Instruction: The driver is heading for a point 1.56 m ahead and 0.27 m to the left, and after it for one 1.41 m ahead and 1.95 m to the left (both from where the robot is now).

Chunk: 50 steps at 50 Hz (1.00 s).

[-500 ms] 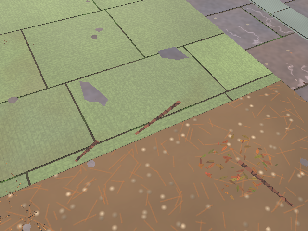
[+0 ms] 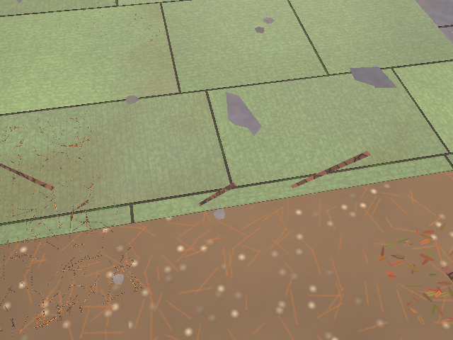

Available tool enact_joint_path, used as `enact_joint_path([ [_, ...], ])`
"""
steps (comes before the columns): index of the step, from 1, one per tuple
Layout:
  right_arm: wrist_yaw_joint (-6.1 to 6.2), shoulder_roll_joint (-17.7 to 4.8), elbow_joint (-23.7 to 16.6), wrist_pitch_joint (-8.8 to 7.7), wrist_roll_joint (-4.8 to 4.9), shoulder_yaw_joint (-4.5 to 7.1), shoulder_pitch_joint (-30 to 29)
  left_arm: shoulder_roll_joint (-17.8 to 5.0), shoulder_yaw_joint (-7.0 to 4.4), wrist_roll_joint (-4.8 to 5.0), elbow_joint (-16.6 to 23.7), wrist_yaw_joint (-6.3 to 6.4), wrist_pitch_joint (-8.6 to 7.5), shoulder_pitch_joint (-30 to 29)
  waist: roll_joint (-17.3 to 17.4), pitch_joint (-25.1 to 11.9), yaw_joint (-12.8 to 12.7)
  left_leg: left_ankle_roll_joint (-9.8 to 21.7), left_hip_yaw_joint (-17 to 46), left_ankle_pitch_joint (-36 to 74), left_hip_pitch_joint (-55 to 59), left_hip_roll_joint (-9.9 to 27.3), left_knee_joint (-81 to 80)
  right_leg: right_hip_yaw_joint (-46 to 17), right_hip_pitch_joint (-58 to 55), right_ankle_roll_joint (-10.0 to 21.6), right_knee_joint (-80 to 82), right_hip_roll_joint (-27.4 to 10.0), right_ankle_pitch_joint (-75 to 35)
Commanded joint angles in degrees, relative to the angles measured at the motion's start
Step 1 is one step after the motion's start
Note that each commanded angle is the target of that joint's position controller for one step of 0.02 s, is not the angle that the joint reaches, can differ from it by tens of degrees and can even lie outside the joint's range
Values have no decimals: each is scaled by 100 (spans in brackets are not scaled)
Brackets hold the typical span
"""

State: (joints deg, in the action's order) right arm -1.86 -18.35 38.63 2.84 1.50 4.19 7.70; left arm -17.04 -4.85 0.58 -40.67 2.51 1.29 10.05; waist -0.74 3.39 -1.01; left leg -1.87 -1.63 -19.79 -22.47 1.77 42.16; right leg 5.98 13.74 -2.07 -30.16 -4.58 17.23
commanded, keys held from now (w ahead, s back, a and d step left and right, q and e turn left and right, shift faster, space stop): q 0.32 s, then no key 0.68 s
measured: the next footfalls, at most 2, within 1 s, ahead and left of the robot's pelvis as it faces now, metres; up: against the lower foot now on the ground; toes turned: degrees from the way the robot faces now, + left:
left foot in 0.02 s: +0.03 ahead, +0.14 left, +0.00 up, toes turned +10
right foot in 0.52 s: +0.09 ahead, -0.10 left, +0.00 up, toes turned +19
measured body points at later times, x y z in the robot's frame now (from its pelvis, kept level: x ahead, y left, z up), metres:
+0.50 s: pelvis +0.01 +0.02 +0.00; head +0.04 +0.03 +0.45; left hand +0.10 +0.33 -0.09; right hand +0.24 -0.21 -0.08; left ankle +0.01 +0.11 -0.73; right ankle +0.05 -0.12 -0.72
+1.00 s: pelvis +0.02 +0.02 +0.00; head +0.03 +0.02 +0.45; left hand +0.09 +0.30 -0.11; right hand +0.23 -0.19 -0.10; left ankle -0.01 +0.13 -0.73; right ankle +0.05 -0.12 -0.73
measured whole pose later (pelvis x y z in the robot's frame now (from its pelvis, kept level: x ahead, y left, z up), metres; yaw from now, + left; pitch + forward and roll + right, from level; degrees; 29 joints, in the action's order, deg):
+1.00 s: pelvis +0.02 +0.02 +0.00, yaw +17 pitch -1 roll +0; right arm 0.5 -13.9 38.1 1.0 -0.8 2.1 12.3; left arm -14.3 -1.5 -0.6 -42.1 -0.1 -0.9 9.8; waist -0.1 1.9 -0.2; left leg 0.3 6.5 -17.5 -13.7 -2.9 32.5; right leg -2.3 12.2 -1.2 -31.1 0.1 17.9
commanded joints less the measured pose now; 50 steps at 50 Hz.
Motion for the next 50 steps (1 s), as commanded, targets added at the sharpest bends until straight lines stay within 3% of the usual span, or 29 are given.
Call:
enact_joint_path([
  [1, 49, -701, -294, -34, -60, 278, 551, -777, -211, 71, 168, -53, -93, 226, -224, -896, 213, 357, -65, 1504, 1435, -298, -1619, -173, 71, 588, -583, -794, -1571],
  [2, 163, -1445, -436, -54, -77, 452, 706, -443, -110, -208, 298, -86, -105, 291, 1422, -829, 100, 961, 2100, 3673, 2347, 1130, -1927, 308, 1679, -38, -2341, -128, 1014],
  [3, 109, -1658, -627, -176, -308, 421, 711, -438, -69, -239, 615, -57, -147, -259, 1779, -1174, 348, 2252, 3592, 4682, 2171, 2192, -2032, -578, 2528, -233, -3618, 535, 2491],
  [4, 59, -1414, -613, -294, -356, 370, 732, -678, -131, -103, 634, -30, -143, -507, 1050, -1266, 521, 2352, 3324, 4042, 2099, 2005, -2160, -1031, 2611, -196, -4133, 415, 2242],
  [5, 74, -1235, -575, -365, -285, 317, 526, -729, -155, -46, 594, -2, -124, -523, 843, -961, 344, 1999, 2811, 3474, 1900, 1638, -2130, -1081, 2658, -112, -4100, 319, 1726],
  [6, 133, -1082, -581, -356, -174, 290, 290, -737, -182, -95, 462, 57, -104, -422, 541, -857, 214, 1673, 2514, 2916, 1793, 1341, -2102, -1116, 2654, -109, -3879, 219, 1246],
  [7, 184, -960, -617, -319, -92, 236, 112, -793, -207, -126, 433, 89, -77, -383, 604, -783, 127, 1531, 2335, 2822, 1583, 1186, -2119, -1142, 2499, -138, -3670, 193, 947],
  [10, 286, -892, -674, -252, -130, 202, 116, -616, -169, -90, 359, 27, -91, -218, 696, -954, 35, 1502, 2141, 2802, 1395, 918, -2188, -1072, 2054, -228, -3429, 407, 427],
  [14, 370, -941, -677, -199, -89, 242, 259, -474, -96, -79, 405, 2, -127, -486, 758, -890, 166, 1472, 2376, 2023, 1512, 800, -2209, -1176, 1964, -315, -2262, 504, 231],
  [17, 370, -968, -728, -153, -115, 262, 198, -501, -87, -50, 388, -50, -166, -526, 894, -814, 203, 1468, 2582, 1452, 1292, 754, -2228, -1195, 1613, -311, -1669, 549, 246],
  [22, 289, -855, -724, -98, -150, 195, 170, -531, -71, -10, 385, -163, -257, -476, 987, -851, 301, 1485, 2848, 1874, 1190, 760, -2004, -1058, 893, -176, -907, 528, 394],
  [25, 287, -691, -713, -73, -84, 105, 12, -426, -40, -53, 292, -250, -338, -164, 871, -837, 25, 1195, 2760, 1993, 1008, 503, -1737, -932, -44, 55, 711, 497, -716],
  [26, 292, -560, -676, -100, -121, 59, 197, -582, -55, -142, 315, -247, -359, -126, 617, -881, 79, 911, 2596, 1483, 732, 312, -1578, -1247, -552, 211, 947, 97, -1364],
  [27, 280, -372, -658, -149, -247, -3, 498, -936, -99, -234, 402, -220, -346, -121, -360, -1003, 325, 574, 1953, 316, 344, -222, -805, -2075, -946, 587, 1021, -801, -2410],
  [28, 273, -405, -714, -186, -202, 23, 532, -889, -54, -311, 293, -223, -323, -342, -1232, -736, 555, 292, 1223, -641, 103, -640, -650, -2701, -447, 1318, 1096, -1292, -2552],
  [29, 294, -654, -647, -202, -261, 78, 425, -556, 30, -249, 403, -226, -339, -559, -1038, -673, 400, 76, 1081, -747, 294, -435, -401, -2720, -257, 1503, 1201, -1289, -2167],
  [30, 296, -680, -667, -201, -236, 111, 215, -524, 48, -202, 382, -213, -341, -565, -965, -639, 309, 18, 998, -503, 272, -403, -417, -2550, -349, 1367, 1153, -1081, -1939],
  [32, 285, -444, -636, -149, -261, 65, 157, -653, 39, -100, 341, -189, -347, -583, -903, -613, 286, -58, 917, 94, 521, -258, -901, -2200, -384, 1091, 998, -796, -1797],
  [34, 233, -259, -577, -137, -253, 2, 189, -565, 88, -118, 276, -201, -336, -397, -752, -629, 274, -4, 881, 981, 1108, -210, -1463, -1780, -183, 757, 837, -422, -1592],
  [36, 224, -500, -565, -123, -233, 47, 158, -516, 121, -166, 284, -261, -366, -99, -291, -583, 36, 201, 1025, 1547, 1249, -118, -1319, -1461, 33, 466, 754, -58, -903],
  [37, 211, -466, -547, -133, -218, 63, 232, -553, 125, -158, 286, -279, -370, -163, -189, -546, 112, 321, 1056, 1402, 1086, -130, -1313, -1290, -41, 374, 658, 41, -685],
  [42, 213, -315, -488, -235, -241, 10, 238, -407, 167, -115, 317, -260, -323, -173, 292, -540, 48, 380, 1238, 1545, 897, -30, -1514, -1053, -242, 304, 257, 185, -986],
  [50, 265, -226, -481, -277, -233, -26, 336, -327, 180, -109, 214, -239, -290, -121, 238, -479, 66, 382, 1269, 1450, 881, -26, -1542, -1025, -268, 220, 252, 228, -973],
])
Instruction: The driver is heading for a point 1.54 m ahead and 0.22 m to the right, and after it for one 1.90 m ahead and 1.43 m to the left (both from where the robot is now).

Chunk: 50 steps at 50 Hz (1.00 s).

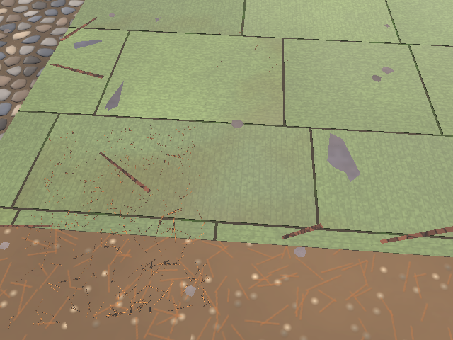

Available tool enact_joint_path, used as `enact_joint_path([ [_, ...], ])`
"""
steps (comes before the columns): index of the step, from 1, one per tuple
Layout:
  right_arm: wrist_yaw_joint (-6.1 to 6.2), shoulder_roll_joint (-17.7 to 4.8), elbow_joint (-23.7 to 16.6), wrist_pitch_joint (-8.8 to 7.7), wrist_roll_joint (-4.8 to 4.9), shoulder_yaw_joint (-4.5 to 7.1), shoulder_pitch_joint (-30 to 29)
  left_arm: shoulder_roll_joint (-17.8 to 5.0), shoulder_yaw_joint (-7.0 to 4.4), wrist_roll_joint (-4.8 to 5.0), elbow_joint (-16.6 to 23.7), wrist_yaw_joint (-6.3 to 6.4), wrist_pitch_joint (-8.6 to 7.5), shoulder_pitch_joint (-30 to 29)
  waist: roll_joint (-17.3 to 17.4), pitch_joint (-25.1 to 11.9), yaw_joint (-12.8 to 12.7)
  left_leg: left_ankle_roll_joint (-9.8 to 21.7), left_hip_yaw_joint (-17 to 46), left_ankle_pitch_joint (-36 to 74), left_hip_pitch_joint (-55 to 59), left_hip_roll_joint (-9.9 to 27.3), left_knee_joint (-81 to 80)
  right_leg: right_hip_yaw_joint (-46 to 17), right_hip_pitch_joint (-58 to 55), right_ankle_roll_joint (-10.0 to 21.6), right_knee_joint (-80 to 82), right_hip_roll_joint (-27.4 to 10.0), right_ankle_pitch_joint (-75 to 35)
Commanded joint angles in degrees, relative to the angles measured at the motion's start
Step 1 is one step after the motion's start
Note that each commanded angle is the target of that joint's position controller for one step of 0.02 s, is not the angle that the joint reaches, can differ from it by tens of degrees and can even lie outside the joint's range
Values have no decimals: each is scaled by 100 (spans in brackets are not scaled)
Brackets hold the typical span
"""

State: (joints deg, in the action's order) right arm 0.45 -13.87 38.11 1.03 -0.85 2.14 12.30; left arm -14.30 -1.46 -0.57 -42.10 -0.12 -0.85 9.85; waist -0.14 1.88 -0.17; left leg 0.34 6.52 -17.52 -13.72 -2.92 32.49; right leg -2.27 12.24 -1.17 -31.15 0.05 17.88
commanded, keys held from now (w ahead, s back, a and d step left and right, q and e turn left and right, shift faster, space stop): no key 0.14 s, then w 0.86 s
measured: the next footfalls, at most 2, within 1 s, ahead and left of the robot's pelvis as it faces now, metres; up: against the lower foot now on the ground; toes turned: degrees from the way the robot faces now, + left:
left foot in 0.76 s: +0.36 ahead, +0.12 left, +0.00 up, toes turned +0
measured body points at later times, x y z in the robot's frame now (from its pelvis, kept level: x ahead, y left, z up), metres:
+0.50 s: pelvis +0.07 -0.02 +0.00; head +0.08 -0.03 +0.45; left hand +0.11 +0.25 -0.12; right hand +0.20 -0.28 -0.11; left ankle +0.02 +0.10 -0.67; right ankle -0.01 -0.13 -0.73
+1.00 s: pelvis +0.31 +0.04 +0.01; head +0.33 +0.05 +0.46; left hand +0.45 +0.31 -0.09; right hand +0.37 -0.24 -0.10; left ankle +0.32 +0.12 -0.73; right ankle +0.37 -0.13 -0.65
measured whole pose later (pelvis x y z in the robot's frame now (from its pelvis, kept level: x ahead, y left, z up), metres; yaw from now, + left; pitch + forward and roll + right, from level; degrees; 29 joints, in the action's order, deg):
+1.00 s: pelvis +0.31 +0.04 +0.01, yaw -1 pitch +0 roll +1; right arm -1.6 -15.1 43.1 -5.3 -0.1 2.8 19.9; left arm -17.6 -2.6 0.5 -42.9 0.2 -3.6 12.4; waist -2.6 0.9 1.9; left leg 4.4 -2.4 -8.9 -10.3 -4.3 18.6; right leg -2.4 36.5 0.1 -61.5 -6.6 11.3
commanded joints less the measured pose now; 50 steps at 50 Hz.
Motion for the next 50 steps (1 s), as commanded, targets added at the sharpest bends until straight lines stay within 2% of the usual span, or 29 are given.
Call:
enact_joint_path([
  [1, 39, -660, -428, -100, 2, 176, -113, -598, -161, 8, 336, 30, -77, -89, 155, -328, -14, 163, 448, 1236, 20, 440, -570, -200, -114, 120, 356, -234, -1041],
  [7, 63, -571, -417, -112, 7, 164, -73, -584, -168, 18, 196, 73, -81, -3, 79, -310, -4, 165, 399, 1274, 70, 410, -553, -204, -89, 83, 384, -228, -1025],
  [9, 85, -552, -372, -86, 10, 160, 14, -527, -152, 18, 113, 93, -64, 103, 148, -358, -6, 231, 335, 12, 38, 300, -644, -51, -30, 117, 345, -64, 36],
  [11, 99, -677, -378, -79, 53, 203, 127, -545, -161, 70, 98, 115, -90, 127, 235, 59, 48, 442, 488, -1852, -310, 306, -810, 13, 453, 270, 196, 60, 1293],
  [13, 87, -684, -387, -180, 108, 196, 287, -480, -147, 120, 130, 114, -226, 158, 443, 415, 71, 681, 916, -2590, -485, 554, -1065, 7, 851, 393, -9, 74, 1625],
  [15, 54, -741, -360, -304, 156, 206, 452, -391, -137, 165, 150, 65, -416, 183, 730, 454, 65, 942, 1564, -2737, -303, 934, -1318, 97, 1059, 456, -389, 112, 1275],
  [17, 23, -798, -387, -365, 183, 214, 406, -385, -150, 201, 127, -6, -573, 304, 916, 397, -40, 1097, 2001, -2287, -210, 1191, -1398, 101, 940, 568, -450, 92, 831],
  [18, 13, -753, -458, -379, 189, 196, 228, -433, -168, 207, 58, -43, -623, 497, 848, 352, -161, 1018, 1813, -1707, -299, 1106, -1197, 17, 648, 665, -190, 44, 699],
  [19, 4, -646, -587, -404, 188, 163, -55, -537, -203, 203, -64, -76, -657, 830, 579, 270, -329, 806, 1274, -931, -572, 798, -710, -244, 132, 786, 204, -54, 611],
  [20, 4, -451, -769, -472, 193, 116, -318, -863, -311, 212, -249, -97, -674, 1320, -255, 135, -442, 432, 288, -77, -1179, 180, 437, -1067, -668, 996, 677, -437, 353],
  [21, 23, -449, -932, -581, 198, 122, -478, -1334, -469, 202, -408, -129, -650, 1928, -1312, 25, -602, 71, -415, 43, -2412, -237, 1798, -2603, -1821, 1502, 1264, -1271, -260],
  [22, 56, -695, -971, -642, 264, 179, -620, -1331, -486, 139, -415, -138, -617, 2205, -1379, 207, -767, -35, -317, -1653, -3674, -94, 2928, -3637, -2335, 2014, 1569, -2080, -1087],
  [23, 39, -724, -934, -657, 327, 202, -582, -1135, -417, 99, -402, -116, -582, 2150, -690, 348, -623, 43, -160, -1735, -4255, 201, 3595, -3503, -2519, 2038, 1418, -2188, -1334],
  [24, -2, -594, -901, -649, 323, 155, -576, -983, -370, 73, -349, -89, -534, 2092, -435, 301, -574, 105, -224, -1378, -4540, 393, 3872, -3040, -2662, 1913, 1387, -2064, -1501],
  [27, -193, -354, -977, -648, 230, 77, -839, -582, -191, 87, -323, 10, -315, 1683, -522, 413, -403, 82, -514, -358, -4098, 758, 3031, -1726, -1948, 1382, 1889, -1486, -1751],
  [28, -268, -237, -994, -661, 200, 24, -929, -571, -173, 107, -288, 47, -264, 1514, -569, 455, -385, 19, -702, 76, -3612, 706, 2472, -1304, -1471, 1283, 2052, -1252, -1809],
  [30, -366, -46, -1032, -694, 162, -63, -1174, -796, -212, 142, -264, 119, -249, 1332, -600, 420, -377, -43, -945, 1028, -2233, 507, 1219, -616, -515, 1107, 2288, -871, -1734],
  [32, -358, -301, -1021, -682, 208, 17, -1224, -1150, -303, 176, -337, 126, -318, 1490, -694, 343, -349, -42, -924, 1490, -1467, 353, 599, -631, -402, 1107, 2452, -1066, -1707],
  [35, -271, -722, -963, -646, 252, 180, -1014, -1254, -352, 232, -410, 87, -340, 1487, -737, 216, -83, 213, -835, 1507, -1047, 254, 53, -568, -989, 939, 1940, -1332, -3073],
  [37, -177, -1009, -666, -590, 229, 364, 16, -1227, -353, 184, -421, 77, -281, 1539, -619, -539, 499, 518, -1067, 1391, 430, 0, -99, -210, -935, 720, 393, -1066, -4738],
  [38, -114, -1160, -478, -545, 217, 441, 910, -1072, -291, 90, -334, 90, -279, 1536, -437, -1107, 914, 723, -585, 1284, 1879, 469, 109, -140, 8, 562, -957, -871, -4010],
  [39, -95, -1793, -375, -533, 36, 525, 1471, -261, -67, 36, -140, 80, -330, 2160, 1311, -2085, 618, 1525, 2159, -108, 3576, 2113, -453, 37, 1754, 200, -3417, 67, -481],
  [40, -141, -1466, -330, -553, 65, 425, 1526, -497, -82, 175, -218, 27, -455, 2205, 1738, -2458, 621, 1811, 4243, -1387, 3435, 2521, -1765, -689, 2423, 222, -4374, 301, 1364],
  [41, -148, -1161, -302, -578, 136, 323, 1007, -950, -225, 352, -60, -13, -487, 1563, 1153, -1246, 526, 1548, 3513, -1766, 2622, 2371, -1895, -560, 3053, 266, -4705, -76, 994],
  [42, -155, -1031, -291, -582, 153, 283, 672, -992, -213, 340, 64, -20, -512, 1048, 617, -625, 434, 1403, 2602, -1181, 1752, 2156, -1902, -348, 3009, 330, -4486, -375, 478],
  [43, -183, -963, -271, -597, 86, 259, 390, -901, -206, 237, 92, -4, -516, 865, 279, -354, 239, 1317, 1994, -468, 1042, 1889, -1980, -272, 2793, 332, -4180, -578, 96],
  [44, -203, -831, -269, -635, 20, 222, 187, -858, -231, 181, 51, 6, -470, 954, 390, -275, 22, 1265, 1522, 87, 561, 1647, -2111, -320, 2454, 325, -3918, -759, -176],
  [46, -211, -742, -184, -717, 54, 209, 56, -676, -202, 166, -68, 9, -342, 1191, 555, -297, -172, 1353, 1030, 528, 110, 1486, -2395, -257, 2091, 240, -3682, -829, -383],
  [50, -165, -914, 107, -794, 87, 253, 314, -597, -172, 49, 174, 60, -275, 504, 299, 104, -89, 1475, 510, 953, 0, 1463, -2704, -215, 2657, 15, -2660, -912, -1209],
])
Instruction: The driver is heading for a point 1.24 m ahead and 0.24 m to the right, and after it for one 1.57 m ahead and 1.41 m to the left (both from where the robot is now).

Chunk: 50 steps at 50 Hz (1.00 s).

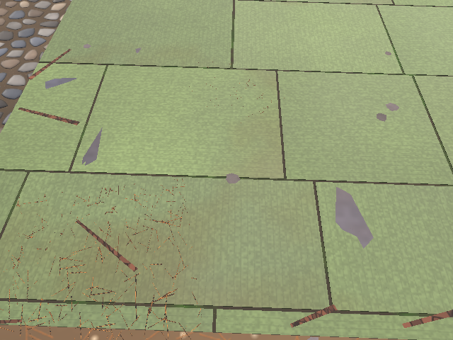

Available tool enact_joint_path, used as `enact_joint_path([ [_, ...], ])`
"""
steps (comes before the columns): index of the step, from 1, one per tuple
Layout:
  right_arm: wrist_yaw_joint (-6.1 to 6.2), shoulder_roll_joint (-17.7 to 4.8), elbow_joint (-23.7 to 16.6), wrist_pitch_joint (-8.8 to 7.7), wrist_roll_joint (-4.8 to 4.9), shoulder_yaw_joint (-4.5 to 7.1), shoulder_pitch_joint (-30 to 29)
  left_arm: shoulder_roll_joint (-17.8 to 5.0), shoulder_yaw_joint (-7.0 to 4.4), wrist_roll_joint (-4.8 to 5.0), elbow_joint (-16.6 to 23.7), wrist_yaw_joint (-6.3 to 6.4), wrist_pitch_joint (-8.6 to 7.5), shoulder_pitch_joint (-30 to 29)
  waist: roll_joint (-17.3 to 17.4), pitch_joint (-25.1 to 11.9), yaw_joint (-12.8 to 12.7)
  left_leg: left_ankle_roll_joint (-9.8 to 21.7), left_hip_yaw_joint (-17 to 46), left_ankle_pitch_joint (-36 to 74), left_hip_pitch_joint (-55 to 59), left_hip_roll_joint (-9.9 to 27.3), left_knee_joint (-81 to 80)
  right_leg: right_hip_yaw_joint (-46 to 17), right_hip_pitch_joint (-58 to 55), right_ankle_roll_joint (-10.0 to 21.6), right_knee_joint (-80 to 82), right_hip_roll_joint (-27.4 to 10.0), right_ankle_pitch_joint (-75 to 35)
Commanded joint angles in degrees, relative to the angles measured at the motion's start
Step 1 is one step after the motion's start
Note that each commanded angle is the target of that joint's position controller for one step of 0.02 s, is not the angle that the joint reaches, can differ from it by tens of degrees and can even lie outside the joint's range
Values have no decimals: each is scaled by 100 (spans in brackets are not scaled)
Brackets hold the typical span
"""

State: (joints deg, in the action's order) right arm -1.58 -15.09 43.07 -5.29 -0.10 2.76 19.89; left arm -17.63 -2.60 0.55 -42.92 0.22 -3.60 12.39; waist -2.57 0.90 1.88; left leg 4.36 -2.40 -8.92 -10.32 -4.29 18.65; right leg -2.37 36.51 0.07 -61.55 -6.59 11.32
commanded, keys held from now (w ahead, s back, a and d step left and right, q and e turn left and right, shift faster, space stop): w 1.00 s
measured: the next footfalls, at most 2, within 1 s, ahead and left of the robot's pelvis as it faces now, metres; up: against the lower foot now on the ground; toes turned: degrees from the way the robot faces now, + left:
right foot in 0.30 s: +0.34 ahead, -0.16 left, +0.00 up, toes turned -2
left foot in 0.84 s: +0.63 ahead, +0.08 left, +0.00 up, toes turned +2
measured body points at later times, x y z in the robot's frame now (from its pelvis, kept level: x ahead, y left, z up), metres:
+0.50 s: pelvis +0.28 -0.08 +0.00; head +0.30 -0.09 +0.45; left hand +0.35 +0.20 -0.11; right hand +0.40 -0.35 -0.12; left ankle +0.28 +0.09 -0.66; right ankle +0.30 -0.16 -0.74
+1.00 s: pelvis +0.55 -0.01 +0.00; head +0.58 +0.01 +0.44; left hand +0.63 +0.27 -0.13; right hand +0.66 -0.28 -0.11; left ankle +0.59 +0.08 -0.74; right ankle +0.50 -0.16 -0.66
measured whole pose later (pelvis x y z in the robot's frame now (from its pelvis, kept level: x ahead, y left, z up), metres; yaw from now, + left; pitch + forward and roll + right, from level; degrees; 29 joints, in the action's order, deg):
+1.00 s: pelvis +0.55 -0.01 +0.00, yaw +0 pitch +1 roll +0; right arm -2.0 -15.5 45.1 -4.7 -0.1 2.6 13.3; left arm -17.5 -2.6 1.0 -47.0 -0.2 -4.3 15.8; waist -2.2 2.0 0.4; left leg 3.8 -2.9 -8.8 -16.5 -2.6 24.1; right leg -1.9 26.9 1.4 -64.5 -4.1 19.0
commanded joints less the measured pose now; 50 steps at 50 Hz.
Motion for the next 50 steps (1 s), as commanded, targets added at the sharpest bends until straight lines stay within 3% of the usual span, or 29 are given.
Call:
enact_joint_path([
  [1, 61, -820, -341, -143, 23, 196, -380, -238, -45, -69, 313, 13, -25, 48, 498, 240, -235, 1040, 1271, 200, -253, 1562, -1332, -187, 298, -138, 765, -239, -874],
  [5, 132, -1014, -154, -46, 92, 229, -54, -101, 27, -19, 513, -94, -138, -762, 448, 343, 102, 846, 809, 387, -66, 1460, -1297, 72, -32, -179, 2217, 3, -1780],
  [9, 143, -1108, 102, 77, 140, 253, 319, -170, 23, 40, 759, -225, -189, -1302, 483, 417, 282, 758, 864, 443, 671, 1737, -971, 57, 4, -33, 2895, 133, -1534],
  [12, 166, -1188, 199, 184, 148, 284, 318, -327, -30, 37, 808, -288, -222, -1170, 638, 270, 119, 601, 963, 1117, 1194, 1912, -503, 144, -336, 207, 3207, 285, -813],
  [13, 173, -1226, 198, 217, 142, 287, 216, -431, -87, 30, 737, -280, -233, -830, 700, 58, -105, 509, 869, 1966, 1248, 1823, -56, 296, -868, 322, 3346, 440, -660],
  [14, 179, -1131, 195, 250, 110, 242, 181, -661, -219, 14, 516, -235, -234, -59, 618, -460, -490, 358, 619, 2778, 1084, 1519, 931, 459, -1961, 494, 3453, 613, -663],
  [15, 199, -849, 63, 244, -3, 109, 207, -1065, -350, -32, 313, -176, -221, 1000, 211, -1382, -894, 132, 349, 1945, 135, 1208, 2570, -314, -3706, 832, 3184, -142, -923],
  [16, 156, -185, -80, 122, 16, -94, 916, -1633, -482, -85, 192, -177, -184, 1427, -1348, -2099, -595, -328, 167, -1167, -2318, 156, 4727, -3093, -5782, 1767, 3694, -1484, 308],
  [17, 137, -610, 27, 4, 109, -14, 668, -1046, -334, -20, 207, -189, -180, 1537, -1073, -2212, -823, -308, 994, -2343, -3043, 200, 5482, -4033, -5858, 1776, 4367, -1557, 1033],
  [18, 104, -987, -132, -63, 254, 97, 110, -801, -239, -26, 244, -173, -181, 1133, -690, -1353, -793, -230, 966, -1946, -3469, 507, 5671, -3185, -5226, 1517, 4436, -1401, 981],
  [19, 115, -951, -225, -87, 231, 75, -254, -692, -198, -40, 311, -163, -170, 741, -241, -891, -646, -209, 765, -1431, -3368, 806, 5452, -2482, -4466, 1391, 4498, -1182, 445],
  [20, 125, -889, -261, -77, 123, 83, -463, -551, -156, -65, 324, -176, -167, 455, -28, -495, -501, -235, 695, -1082, -3210, 979, 5075, -2004, -3788, 1348, 4672, -961, -115],
  [22, 117, -737, -185, 34, 90, 90, -256, -413, -118, -112, 335, -189, -219, 231, -228, -374, -205, -306, 709, -686, -2605, 1163, 4706, -1481, -3097, 1323, 5007, -701, -689],
  [25, 148, -548, -196, 167, 46, 51, -349, -552, -168, -52, 182, -175, -304, 297, -110, -153, -104, -474, 621, -338, -2658, 1205, 4190, -945, -2765, 1446, 5324, -637, -1305],
  [31, 72, -346, -462, 75, 51, -28, -1529, -733, -206, -1, -103, -58, -200, 694, -56, 187, -476, -539, 393, 1334, -2641, 1037, 2057, -186, -2933, 1179, 5490, -357, -1355],
  [34, -12, -360, -617, 25, 98, -36, -2041, -818, -228, 37, -301, -42, -130, 1020, -51, 316, -663, -477, 334, 1462, -2602, 917, 1512, -202, -3295, 1164, 5385, -531, -1214],
  [36, -76, -415, -718, -1, 115, -22, -2239, -844, -246, 56, -406, -22, -66, 1109, -83, 377, -657, -356, 387, 1214, -2699, 880, 1266, -264, -3688, 1110, 5212, -715, -1336],
  [39, -135, -574, -708, -33, 97, 33, -2062, -938, -293, 72, -475, 22, 21, 1029, -178, 217, -438, -126, 299, 601, -2286, 738, 1035, -296, -4106, 961, 4744, -861, -2149],
  [40, -122, -686, -610, -39, 84, 95, -1687, -987, -304, 68, -465, 34, 49, 918, -229, -23, -199, -19, 136, 491, -1686, 569, 932, -197, -4107, 879, 4287, -767, -3015],
  [41, -77, -904, -356, -33, 70, 226, -893, -905, -267, 45, -452, 45, 84, 862, -136, -531, 194, 140, -20, 571, -559, 409, 831, 25, -3883, 736, 3335, -482, -3639],
  [42, -13, -1264, -133, -14, 29, 350, 119, -666, -154, -56, -331, 64, 83, 899, 264, -1362, 569, 448, 727, 802, 1166, 1120, 1102, 244, -2873, 536, 1788, -185, -2620],
  [43, -3, -1790, -30, 25, -13, 468, 534, 22, 55, -64, -214, 6, -34, 1623, 1723, -2082, 263, 1387, 3430, -359, 3265, 2486, 686, 358, -418, 94, -402, 875, 628],
  [44, -13, -1273, -34, 29, 59, 329, 612, -340, -9, 21, -308, -23, -164, 1400, 1553, -2202, 470, 1386, 4429, -1124, 3295, 2601, -24, -488, 307, 143, -1106, 881, 2220],
  [45, -3, -1046, -64, 20, 71, 241, 195, -734, -127, 184, -132, -62, -238, 850, 1191, -1299, 416, 1117, 3623, -1227, 2594, 2434, -157, -469, 748, 223, -1303, 559, 1839],
  [46, 0, -938, -127, 23, 62, 200, -229, -720, -119, 177, -36, -49, -264, 502, 783, -779, 245, 974, 2931, -768, 1767, 2227, -272, -262, 652, 240, -1061, 253, 1289],
  [47, -17, -776, -144, 17, 24, 156, -522, -669, -134, 72, -12, -28, -252, 320, 561, -405, 95, 916, 2447, -243, 1062, 2007, -454, -190, 466, 205, -721, 70, 907],
  [48, -25, -660, -156, -14, -32, 117, -685, -604, -153, 33, -35, -24, -198, 426, 715, -313, -105, 862, 2105, 154, 602, 1838, -623, -233, 96, 179, -481, -93, 620],
  [50, -36, -649, -90, -79, -14, 126, -749, -389, -121, 19, -123, -16, -73, 645, 791, -288, -267, 933, 1684, 607, 170, 1682, -904, -169, -270, 72, -250, -148, 394],
])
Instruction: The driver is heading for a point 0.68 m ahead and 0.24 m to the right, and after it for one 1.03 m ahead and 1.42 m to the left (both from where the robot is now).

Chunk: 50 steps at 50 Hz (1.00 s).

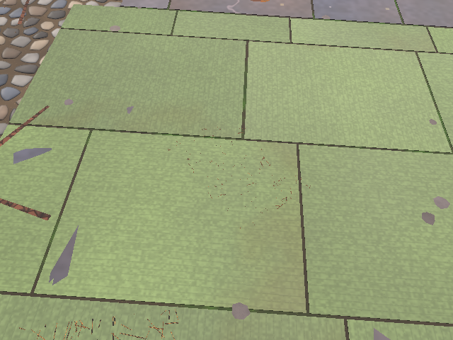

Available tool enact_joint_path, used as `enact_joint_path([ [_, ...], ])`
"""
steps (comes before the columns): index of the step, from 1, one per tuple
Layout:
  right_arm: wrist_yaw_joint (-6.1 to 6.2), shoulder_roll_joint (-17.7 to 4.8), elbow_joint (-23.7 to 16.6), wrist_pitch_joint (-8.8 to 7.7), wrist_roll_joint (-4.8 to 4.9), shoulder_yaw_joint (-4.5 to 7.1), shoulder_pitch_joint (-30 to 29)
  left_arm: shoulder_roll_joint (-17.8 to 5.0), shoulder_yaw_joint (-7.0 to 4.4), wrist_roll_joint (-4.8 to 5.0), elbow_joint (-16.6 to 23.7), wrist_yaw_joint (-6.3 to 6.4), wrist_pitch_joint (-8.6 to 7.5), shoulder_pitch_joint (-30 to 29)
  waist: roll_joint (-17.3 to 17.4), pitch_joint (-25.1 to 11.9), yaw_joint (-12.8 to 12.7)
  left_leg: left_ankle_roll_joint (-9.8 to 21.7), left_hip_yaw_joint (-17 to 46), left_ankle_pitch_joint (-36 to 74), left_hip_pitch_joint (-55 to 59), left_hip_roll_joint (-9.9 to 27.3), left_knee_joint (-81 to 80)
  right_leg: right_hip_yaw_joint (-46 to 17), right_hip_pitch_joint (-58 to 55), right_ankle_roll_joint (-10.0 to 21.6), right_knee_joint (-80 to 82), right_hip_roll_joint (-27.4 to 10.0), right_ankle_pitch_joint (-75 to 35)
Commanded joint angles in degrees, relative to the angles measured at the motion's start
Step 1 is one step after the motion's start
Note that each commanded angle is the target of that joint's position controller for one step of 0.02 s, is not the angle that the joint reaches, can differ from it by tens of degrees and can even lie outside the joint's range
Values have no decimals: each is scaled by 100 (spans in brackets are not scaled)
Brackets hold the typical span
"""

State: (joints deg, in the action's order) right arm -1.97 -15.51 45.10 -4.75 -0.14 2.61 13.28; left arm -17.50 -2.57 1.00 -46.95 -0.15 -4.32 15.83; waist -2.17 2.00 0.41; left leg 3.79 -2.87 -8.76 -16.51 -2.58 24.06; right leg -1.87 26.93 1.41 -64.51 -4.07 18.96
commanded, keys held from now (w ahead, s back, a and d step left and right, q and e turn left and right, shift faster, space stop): w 0.58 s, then w+e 0.42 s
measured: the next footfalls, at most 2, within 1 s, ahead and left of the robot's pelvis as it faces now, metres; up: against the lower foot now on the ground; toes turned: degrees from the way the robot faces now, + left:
right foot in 0.38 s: +0.38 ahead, -0.15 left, +0.00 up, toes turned -2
left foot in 0.90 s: +0.67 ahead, +0.08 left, +0.00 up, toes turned -8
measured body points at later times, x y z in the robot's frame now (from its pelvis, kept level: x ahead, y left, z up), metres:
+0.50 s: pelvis +0.28 -0.06 -0.01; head +0.30 -0.07 +0.44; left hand +0.42 +0.20 -0.10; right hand +0.32 -0.34 -0.14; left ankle +0.17 +0.08 -0.65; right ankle +0.34 -0.15 -0.74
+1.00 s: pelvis +0.54 -0.02 -0.01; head +0.58 -0.01 +0.44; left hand +0.61 +0.26 -0.14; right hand +0.68 -0.30 -0.10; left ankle +0.63 +0.08 -0.74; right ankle +0.40 -0.14 -0.66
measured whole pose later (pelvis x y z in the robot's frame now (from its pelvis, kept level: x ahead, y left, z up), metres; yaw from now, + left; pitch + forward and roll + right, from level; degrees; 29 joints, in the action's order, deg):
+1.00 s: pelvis +0.54 -0.02 -0.01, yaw -10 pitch +2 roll +0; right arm -1.1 -14.7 45.9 -6.1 -0.1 2.7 5.1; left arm -16.8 -3.6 1.9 -49.4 1.0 -2.8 21.2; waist -1.8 1.7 -2.1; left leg 1.0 -2.0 -8.7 -21.4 0.3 28.5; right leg -4.2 19.3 1.8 -62.6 0.3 25.6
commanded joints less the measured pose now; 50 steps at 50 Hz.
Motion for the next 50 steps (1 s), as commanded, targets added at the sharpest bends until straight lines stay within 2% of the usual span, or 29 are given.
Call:
enact_joint_path([
  [1, 12, -666, -230, -162, 5, 157, -57, -352, -116, -40, 297, 36, 44, 262, 698, -321, -150, 1027, 1542, 783, 668, 1490, -1546, -191, 724, -121, 207, -420, -497],
  [4, 93, -819, -49, -153, 14, 196, 161, -293, -99, -94, 500, 57, 66, -317, 540, -79, -35, 1034, 1178, 1159, 742, 1438, -1717, -154, 1159, -274, 1078, -453, -1270],
  [8, 164, -933, 139, -82, 65, 200, 464, -115, -31, -67, 682, -27, -20, -1077, 520, 72, 244, 808, 722, 1069, 883, 1241, -1767, 45, 946, -256, 2544, -254, -2384],
  [11, 179, -1011, 344, -14, 104, 214, 808, -118, -11, -18, 856, -114, -65, -1592, 495, 201, 443, 804, 739, 946, 1294, 1415, -1654, 109, 954, -205, 3097, -128, -2484],
  [13, 196, -1029, 456, 55, 118, 226, 927, -162, -16, -1, 975, -181, -92, -1814, 516, 262, 461, 766, 803, 1088, 1712, 1604, -1467, 69, 1081, -97, 3336, -83, -2229],
  [16, 238, -1119, 534, 144, 138, 273, 866, -315, -62, -12, 1000, -251, -125, -1668, 623, 123, 249, 622, 856, 1856, 2152, 1781, -1010, 125, 734, 132, 3566, 46, -1603],
  [17, 248, -1170, 525, 170, 137, 286, 758, -424, -119, -22, 916, -244, -131, -1327, 686, -90, 30, 548, 777, 2691, 2161, 1712, -610, 272, 176, 236, 3648, 204, -1461],
  [18, 255, -1117, 508, 205, 125, 261, 659, -616, -238, -40, 681, -209, -130, -578, 612, -553, -365, 414, 560, 3421, 1979, 1447, 272, 444, -888, 393, 3793, 383, -1560],
  [19, 267, -903, 410, 205, 44, 162, 678, -940, -364, -78, 436, -150, -115, 415, 338, -1342, -741, 229, 344, 2739, 1105, 1152, 1661, -49, -2560, 672, 3538, -110, -1761],
  [20, 215, -260, 272, 89, 2, -41, 1328, -1549, -508, -152, 338, -117, -76, 975, -1009, -2157, -562, -216, 78, 154, -1293, 186, 3924, -2606, -4825, 1586, 3778, -1559, -988],
  [21, 175, -451, 379, -47, 62, -17, 1224, -1091, -386, -75, 303, -132, -55, 1087, -1178, -2446, -681, -221, 866, -2427, -2177, -32, 4781, -4016, -5053, 1802, 4607, -1860, -256],
  [22, 128, -939, 243, -131, 232, 120, 725, -810, -278, -56, 361, -125, -60, 638, -748, -1504, -643, -127, 968, -2160, -2686, 337, 5114, -3264, -4337, 1499, 4744, -1677, 65],
  [23, 129, -934, 151, -162, 263, 117, 347, -671, -232, -66, 439, -116, -55, 217, -381, -935, -490, -85, 785, -1615, -2649, 651, 4900, -2510, -3497, 1317, 4871, -1443, -191],
  [24, 151, -862, 125, -148, 182, 125, 153, -515, -184, -94, 460, -134, -60, -97, -124, -504, -333, -120, 685, -1213, -2473, 847, 4517, -1981, -2737, 1230, 5084, -1206, -629],
  [25, 171, -809, 162, -88, 122, 154, 214, -372, -140, -140, 481, -147, -93, -285, -211, -351, -142, -148, 724, -905, -2117, 1017, 4207, -1598, -2241, 1135, 5272, -1003, -1020],
  [27, 186, -563, 258, 43, 89, 119, 438, -392, -153, -137, 430, -165, -157, -357, -290, -329, 38, -258, 666, -628, -1709, 1071, 3966, -1197, -1770, 1190, 5554, -861, -1507],
  [28, 201, -514, 244, 89, 73, 113, 406, -447, -168, -121, 376, -160, -189, -318, -251, -272, 71, -317, 644, -482, -1752, 1092, 3804, -1012, -1681, 1233, 5645, -839, -1735],
  [32, 221, -446, -67, 63, -22, 102, -461, -621, -218, -73, 147, -57, -154, 64, -64, -2, -102, -514, 609, 617, -2164, 1043, 2404, -683, -1768, 1205, 5793, -684, -2099],
  [35, 159, -340, -222, -21, 13, 60, -1095, -742, -255, -17, 13, 21, -89, 346, -76, 88, -305, -577, 515, 1358, -1862, 788, 1266, -530, -1792, 1061, 5741, -536, -1909],
  [39, 51, -403, -415, -114, 80, 51, -1703, -767, -284, 47, -175, 76, 7, 719, -138, 171, -450, -558, 603, 1379, -1644, 604, 557, -827, -2172, 1017, 5387, -730, -1699],
  [42, 17, -659, -395, -194, 92, 129, -1518, -850, -346, 44, -192, 133, 86, 662, -296, 64, -231, -409, 674, 845, -1135, 541, 264, -1170, -2443, 872, 4942, -912, -1803],
  [43, 29, -749, -313, -217, 94, 176, -1205, -845, -354, 39, -178, 138, 118, 597, -346, -74, -45, -321, 585, 640, -661, 487, 157, -1188, -2413, 802, 4632, -856, -2078],
  [44, 72, -957, -115, -234, 74, 291, -527, -709, -305, 9, -147, 133, 133, 572, -267, -491, 267, -158, 513, 553, 332, 467, 43, -1025, -2230, 655, 3891, -546, -2478],
  [45, 125, -1288, 20, -250, -27, 394, 405, -374, -181, -80, 6, 117, 135, 525, 167, -1354, 649, 179, 1234, 446, 1910, 1268, 285, -751, -1401, 462, 2328, -137, -1744],
  [46, 136, -1766, 149, -162, -30, 526, 884, 234, -15, -26, 153, 99, 41, 1271, 1755, -2173, 394, 989, 3495, -421, 4003, 2637, -28, -84, 803, 39, 315, 750, 855],
  [47, 116, -1278, 133, -140, 9, 403, 899, -208, -100, 102, 122, 107, -6, 1159, 1748, -2150, 511, 1041, 4393, -1588, 3826, 2687, -614, -606, 1507, 35, -578, 515, 1529],
  [48, 125, -887, 63, -149, 24, 292, 520, -674, -238, 184, 228, 115, -7, 643, 1229, -1303, 531, 767, 3559, -1805, 3087, 2470, -769, -649, 1788, 90, -806, 245, 1066],
  [49, 127, -732, 24, -144, 7, 236, 118, -673, -262, 161, 285, 138, 25, 380, 909, -835, 381, 613, 2850, -1301, 2347, 2258, -889, -493, 1653, 79, -729, 2, 605],
  [50, 123, -546, 38, -138, -8, 186, -165, -602, -280, 93, 315, 138, 59, 278, 840, -492, 243, 583, 2333, -813, 1746, 2066, -1066, -474, 1485, 50, -494, -154, 262],
])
